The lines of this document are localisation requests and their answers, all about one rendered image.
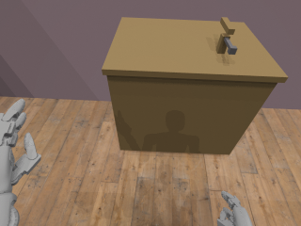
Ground left robot forearm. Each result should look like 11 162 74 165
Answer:
0 192 20 226

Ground robot right hand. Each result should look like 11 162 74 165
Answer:
217 190 253 226

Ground tap lever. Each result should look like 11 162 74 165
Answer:
224 37 238 55

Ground counter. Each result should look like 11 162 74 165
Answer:
102 17 289 155

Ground robot left hand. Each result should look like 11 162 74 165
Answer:
0 98 41 194

